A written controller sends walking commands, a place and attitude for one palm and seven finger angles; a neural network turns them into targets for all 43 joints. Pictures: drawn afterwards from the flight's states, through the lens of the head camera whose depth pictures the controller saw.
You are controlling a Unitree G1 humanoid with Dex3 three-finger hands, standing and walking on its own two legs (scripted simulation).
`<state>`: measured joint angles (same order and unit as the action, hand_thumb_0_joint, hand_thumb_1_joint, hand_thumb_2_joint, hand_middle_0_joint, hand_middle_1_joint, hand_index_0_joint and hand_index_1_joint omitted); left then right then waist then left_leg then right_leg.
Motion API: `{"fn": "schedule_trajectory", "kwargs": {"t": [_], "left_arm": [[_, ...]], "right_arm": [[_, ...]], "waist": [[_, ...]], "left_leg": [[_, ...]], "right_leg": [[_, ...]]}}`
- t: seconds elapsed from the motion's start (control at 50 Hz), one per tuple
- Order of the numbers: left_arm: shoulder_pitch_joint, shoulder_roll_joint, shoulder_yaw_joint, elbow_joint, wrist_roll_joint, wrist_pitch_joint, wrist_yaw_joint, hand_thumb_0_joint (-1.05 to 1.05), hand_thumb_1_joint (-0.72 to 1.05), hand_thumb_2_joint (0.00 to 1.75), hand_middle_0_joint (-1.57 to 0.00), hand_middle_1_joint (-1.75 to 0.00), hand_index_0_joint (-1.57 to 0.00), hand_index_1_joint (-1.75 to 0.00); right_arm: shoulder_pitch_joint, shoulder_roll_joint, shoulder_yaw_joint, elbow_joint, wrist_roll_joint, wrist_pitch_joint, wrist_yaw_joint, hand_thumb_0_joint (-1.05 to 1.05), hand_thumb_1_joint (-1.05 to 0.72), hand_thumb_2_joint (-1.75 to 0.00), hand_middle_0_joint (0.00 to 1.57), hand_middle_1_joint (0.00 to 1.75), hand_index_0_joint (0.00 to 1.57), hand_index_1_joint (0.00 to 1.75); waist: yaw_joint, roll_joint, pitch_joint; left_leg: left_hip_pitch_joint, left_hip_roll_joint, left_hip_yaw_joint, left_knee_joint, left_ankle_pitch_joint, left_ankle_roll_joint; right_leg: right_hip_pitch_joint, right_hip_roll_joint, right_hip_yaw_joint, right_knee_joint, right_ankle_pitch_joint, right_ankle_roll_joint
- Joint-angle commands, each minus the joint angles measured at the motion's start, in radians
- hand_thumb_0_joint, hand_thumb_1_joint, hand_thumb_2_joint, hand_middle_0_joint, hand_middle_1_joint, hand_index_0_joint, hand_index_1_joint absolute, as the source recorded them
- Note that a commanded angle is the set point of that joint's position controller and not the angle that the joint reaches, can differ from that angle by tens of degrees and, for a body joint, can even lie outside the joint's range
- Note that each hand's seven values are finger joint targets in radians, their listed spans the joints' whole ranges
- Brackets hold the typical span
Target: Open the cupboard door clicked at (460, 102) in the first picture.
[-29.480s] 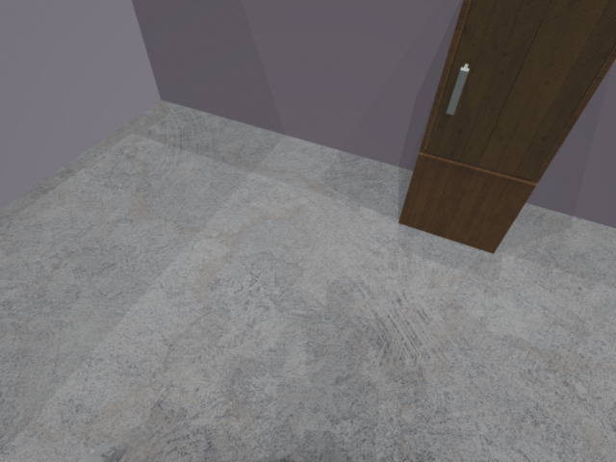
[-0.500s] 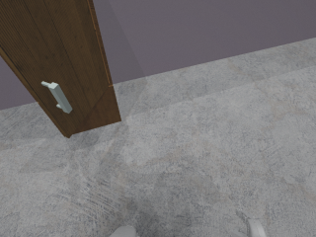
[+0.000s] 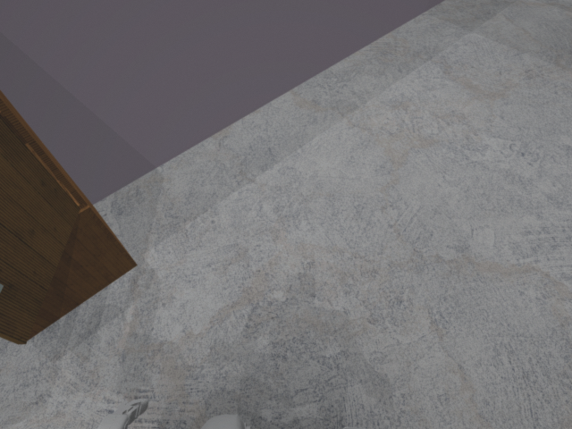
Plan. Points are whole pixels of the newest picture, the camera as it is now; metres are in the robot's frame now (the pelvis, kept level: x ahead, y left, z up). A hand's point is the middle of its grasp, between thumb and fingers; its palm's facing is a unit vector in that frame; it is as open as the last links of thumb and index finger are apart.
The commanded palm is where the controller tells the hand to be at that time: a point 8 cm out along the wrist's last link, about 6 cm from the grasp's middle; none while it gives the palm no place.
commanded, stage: walk to a spot facing it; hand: left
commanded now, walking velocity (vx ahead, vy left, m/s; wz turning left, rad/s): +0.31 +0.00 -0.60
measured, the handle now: out of the picture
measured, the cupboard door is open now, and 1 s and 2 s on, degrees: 49 49 49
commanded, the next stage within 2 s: turn to face it in 1.40 s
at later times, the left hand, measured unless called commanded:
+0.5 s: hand (207, 317) +0.30 +0.17 -0.14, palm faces -0.29 -0.94 -0.16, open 7.4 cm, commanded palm none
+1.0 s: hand (284, 252) +0.44 +0.03 -0.15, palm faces -0.38 -0.90 -0.23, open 7.2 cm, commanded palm none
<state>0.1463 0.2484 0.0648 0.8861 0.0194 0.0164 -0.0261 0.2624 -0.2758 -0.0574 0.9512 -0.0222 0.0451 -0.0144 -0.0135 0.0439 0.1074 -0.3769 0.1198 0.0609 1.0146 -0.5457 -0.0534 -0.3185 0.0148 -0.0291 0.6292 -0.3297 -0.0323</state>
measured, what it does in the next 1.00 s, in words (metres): walks ahead, turning right: left foot, then right foot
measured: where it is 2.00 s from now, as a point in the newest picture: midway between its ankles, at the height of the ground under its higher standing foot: (380, 285)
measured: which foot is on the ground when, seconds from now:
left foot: up 0.00-0.26, down 0.28-0.68, up 0.70-1.00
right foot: down 0.00-0.26, up 0.28-0.66, down 0.68-1.00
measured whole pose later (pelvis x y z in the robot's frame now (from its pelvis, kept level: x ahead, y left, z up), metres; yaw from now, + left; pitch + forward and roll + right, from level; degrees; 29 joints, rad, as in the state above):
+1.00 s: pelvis +0.34 -0.14 +0.02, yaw -27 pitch +0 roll +0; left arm 0.30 0.19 0.06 1.06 0.01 -0.07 0.00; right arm 0.17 -0.16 -0.05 0.99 -0.03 -0.03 0.02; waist 0.00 0.01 0.04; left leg -0.57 0.14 0.07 0.86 -0.21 -0.05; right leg -0.09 0.07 -0.07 0.35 -0.26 -0.10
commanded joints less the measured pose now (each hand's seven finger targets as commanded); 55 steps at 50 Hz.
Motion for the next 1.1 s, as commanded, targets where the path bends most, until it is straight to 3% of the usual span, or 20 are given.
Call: {"fn": "schedule_trajectory", "kwargs": {"t": [0.0, 0.14, 0.18, 0.22, 0.24, 0.26, 0.3, 0.36, 0.42, 0.56, 0.6, 0.62, 0.64, 0.66, 0.68, 0.7, 0.72, 0.82, 1.0, 1.08], "left_arm": [[0.082, 0.191, 0.054, -0.036, 0.006, -0.024, 0.037, 0.0, 0.9, 0.9, -0.2, -0.3, -0.2, -0.3], [0.101, 0.197, 0.058, -0.012, 0.01, -0.042, 0.013, 0.0, 0.9, 0.9, -0.2, -0.3, -0.2, -0.3], [0.081, 0.183, 0.058, -0.014, 0.007, -0.041, 0.01, 0.0, 0.9, 0.9, -0.2, -0.3, -0.2, -0.3], [0.037, 0.125, 0.048, -0.029, 0.005, -0.041, 0.007, 0.0, 0.9, 0.9, -0.2, -0.3, -0.2, -0.3], [0.035, 0.047, 0.032, -0.047, -0.006, -0.04, -0.002, 0.0, 0.9, 0.9, -0.2, -0.3, -0.2, -0.3], [-0.01, 0.043, 0.025, -0.081, -0.006, -0.05, -0.005, 0.0, 0.9, 0.9, -0.2, -0.3, -0.2, -0.3], [-0.046, 0.071, 0.039, -0.079, 0.01, -0.056, -0.018, 0.0, 0.9, 0.9, -0.2, -0.3, -0.2, -0.3], [-0.011, 0.025, 0.035, -0.039, 0.019, -0.039, -0.038, 0.0, 0.9, 0.9, -0.2, -0.3, -0.2, -0.3], [-0.026, -0.015, 0.014, -0.038, 0.014, -0.029, -0.046, 0.0, 0.9, 0.9, -0.2, -0.3, -0.2, -0.3], [-0.163, -0.012, -0.001, -0.052, 0.009, -0.026, -0.043, 0.0, 0.9, 0.9, -0.2, -0.3, -0.2, -0.3], [-0.085, 0.016, 0.006, -0.028, 0.009, -0.031, -0.035, 0.0, 0.9, 0.9, -0.2, -0.3, -0.2, -0.3], [0.049, 0.036, 0.016, 0.016, 0.01, -0.038, -0.03, 0.0, 0.9, 0.9, -0.2, -0.3, -0.2, -0.3], [0.234, 0.103, 0.039, 0.076, 0.016, -0.051, -0.02, 0.0, 0.9, 0.9, -0.2, -0.3, -0.2, -0.3], [0.385, 0.24, 0.076, 0.109, 0.019, -0.059, 0.0, 0.0, 0.9, 0.9, -0.2, -0.3, -0.2, -0.3], [0.371, 0.266, 0.075, 0.116, -0.011, -0.054, 0.012, 0.0, 0.9, 0.9, -0.2, -0.3, -0.2, -0.3], [0.29, 0.232, 0.069, 0.1, -0.018, -0.046, 0.021, 0.0, 0.9, 0.9, -0.2, -0.3, -0.2, -0.3], [0.207, 0.171, 0.049, 0.078, -0.014, -0.054, 0.027, 0.0, 0.9, 0.9, -0.2, -0.3, -0.2, -0.3], [0.118, 0.066, 0.02, 0.088, -0.001, -0.091, 0.032, 0.0, 0.9, 0.9, -0.2, -0.3, -0.2, -0.3], [0.281, 0.038, 0.005, 0.183, -0.003, -0.111, 0.034, 0.0, 0.9, 0.9, -0.2, -0.3, -0.2, -0.3], [0.298, 0.058, 0.006, 0.197, 0.002, -0.107, 0.04, 0.0, 0.9, 0.9, -0.2, -0.3, -0.2, -0.3]], "right_arm": [[-0.102, -0.077, -0.025, -0.14, -0.002, -0.056, 0.015, 0.0, -0.9, -0.9, 0.2, 0.3, 0.2, 0.3], [-0.097, -0.025, -0.022, -0.141, 0.003, -0.075, 0.028, 0.0, -0.9, -0.9, 0.2, 0.3, 0.2, 0.3], [-0.058, -0.031, -0.023, -0.129, 0.003, -0.086, 0.022, 0.0, -0.9, -0.9, 0.2, 0.3, 0.2, 0.3], [0.107, -0.081, -0.034, -0.073, 0.003, -0.105, 0.001, 0.0, -0.9, -0.9, 0.2, 0.3, 0.2, 0.3], [0.24, -0.186, -0.058, -0.037, -0.019, -0.114, -0.01, 0.0, -0.9, -0.9, 0.2, 0.3, 0.2, 0.3], [0.331, -0.229, -0.06, -0.024, -0.028, -0.116, -0.018, 0.0, -0.9, -0.9, 0.2, 0.3, 0.2, 0.3], [0.222, -0.168, -0.04, -0.063, -0.026, -0.114, -0.013, 0.0, -0.9, -0.9, 0.2, 0.3, 0.2, 0.3], [0.125, -0.075, -0.008, -0.055, -0.019, -0.132, -0.016, 0.0, -0.9, -0.9, 0.2, 0.3, 0.2, 0.3], [0.177, -0.059, -0.001, -0.014, -0.014, -0.141, -0.019, 0.0, -0.9, -0.9, 0.2, 0.3, 0.2, 0.3], [0.262, -0.063, 0.002, 0.05, -0.021, -0.124, -0.012, 0.0, -0.9, -0.9, 0.2, 0.3, 0.2, 0.3], [0.245, -0.079, 0.001, 0.059, -0.018, -0.118, -0.012, 0.0, -0.9, -0.9, 0.2, 0.3, 0.2, 0.3], [0.213, -0.086, 0.001, 0.061, -0.013, -0.117, -0.013, 0.0, -0.9, -0.9, 0.2, 0.3, 0.2, 0.3], [0.169, -0.073, 0.002, 0.046, 0.002, -0.121, -0.007, 0.0, -0.9, -0.9, 0.2, 0.3, 0.2, 0.3], [0.189, -0.001, 0.016, 0.012, 0.025, -0.124, -0.002, 0.0, -0.9, -0.9, 0.2, 0.3, 0.2, 0.3], [0.122, -0.019, 0.011, -0.018, 0.025, -0.121, -0.004, 0.0, -0.9, -0.9, 0.2, 0.3, 0.2, 0.3], [0.077, -0.024, -0.002, -0.019, 0.02, -0.114, -0.002, 0.0, -0.9, -0.9, 0.2, 0.3, 0.2, 0.3], [0.063, -0.003, -0.003, -0.004, 0.015, -0.114, -0.002, 0.0, -0.9, -0.9, 0.2, 0.3, 0.2, 0.3], [0.149, 0.067, 0.002, 0.064, -0.006, -0.075, 0.009, 0.0, -0.9, -0.9, 0.2, 0.3, 0.2, 0.3], [-0.176, 0.063, -0.004, -0.039, 0.001, -0.09, 0.038, 0.0, -0.9, -0.9, 0.2, 0.3, 0.2, 0.3], [-0.235, 0.052, -0.006, -0.052, 0.003, -0.093, 0.043, 0.0, -0.9, -0.9, 0.2, 0.3, 0.2, 0.3]], "waist": [[0.047, -0.234, -0.122], [0.038, -0.195, -0.077], [0.012, -0.205, -0.066], [-0.073, -0.063, -0.116], [-0.131, 0.232, -0.164], [-0.149, 0.295, -0.172], [-0.086, 0.049, -0.049], [-0.013, 0.082, -0.007], [-0.012, 0.143, -0.075], [-0.046, 0.097, -0.032], [0.004, 0.089, -0.067], [0.074, 0.063, -0.121], [0.161, -0.017, -0.224], [0.205, -0.313, -0.384], [0.187, -0.319, -0.366], [0.148, -0.164, -0.206], [0.104, -0.169, -0.131], [-0.022, -0.117, -0.12], [0.051, -0.15, -0.023], [0.042, -0.149, 0.023]], "left_leg": [[-0.258, 0.008, -0.059, 0.103, 0.112, -0.011], [-0.049, -0.076, 0.007, -0.27, 0.189, -0.012], [0.078, -0.098, 0.016, -0.389, 0.237, -0.008], [0.399, -0.052, -0.025, -0.577, 0.228, 0.004], [0.552, 0.194, -0.355, -0.711, -0.019, 0.08], [0.539, 0.408, -0.65, -0.841, -0.124, 0.185], [0.344, 0.393, -0.573, -0.859, -0.073, 0.234], [0.264, 0.241, -0.222, -0.835, 0.258, 0.15], [0.343, 0.175, -0.004, -0.773, 0.581, 0.124], [0.332, 0.211, 0.093, -0.759, 0.703, 0.131], [0.326, 0.219, 0.118, -0.631, 0.883, 0.121], [0.282, 0.186, 0.15, -0.474, 0.95, 0.099], [0.107, 0.137, 0.183, -0.234, 0.855, 0.061], [-0.206, -0.038, 0.2, 0.152, 0.117, 0.011], [-0.318, -0.053, 0.036, 0.348, -0.065, 0.023], [-0.354, -0.004, -0.031, 0.369, 0.034, 0.03], [-0.324, 0.044, -0.049, 0.336, 0.135, 0.023], [-0.124, 0.048, -0.013, 0.036, 0.219, 0.002], [-0.26, 0.004, 0.01, -0.251, 0.363, 0.015], [-0.155, -0.031, 0.03, -0.348, 0.333, 0.045]], "right_leg": [[0.219, -0.261, 0.387, -0.345, 0.04, -0.182], [0.081, -0.197, 0.388, -0.368, -0.089, -0.178], [0.007, -0.165, 0.381, -0.337, -0.126, -0.154], [-0.181, -0.08, 0.306, -0.16, -0.121, -0.091], [-0.366, 0.061, 0.156, 0.166, -0.191, -0.03], [-0.47, 0.062, 0.077, 0.436, -0.278, 0.0], [-0.483, -0.062, 0.103, 0.592, -0.142, 0.001], [-0.436, -0.104, 0.058, 0.581, 0.034, 0.023], [-0.399, -0.098, -0.011, 0.448, 0.095, 0.032], [-0.201, -0.053, -0.114, 0.082, 0.115, -0.007], [-0.045, -0.02, -0.131, 0.018, 0.079, -0.04], [0.132, 0.009, -0.143, -0.036, 0.121, -0.059], [0.443, -0.053, -0.042, -0.072, 0.121, -0.098], [0.715, -0.369, 0.436, -0.185, 0.101, -0.211], [0.662, -0.452, 0.611, -0.322, 0.173, -0.246], [0.533, -0.437, 0.533, -0.356, 0.175, -0.245], [0.36, -0.393, 0.43, -0.358, 0.217, -0.216], [0.125, -0.259, 0.159, -0.383, 0.405, -0.18], [0.32, -0.253, 0.18, -0.401, 0.506, -0.164], [0.3, -0.271, 0.168, -0.376, 0.553, -0.148]]}}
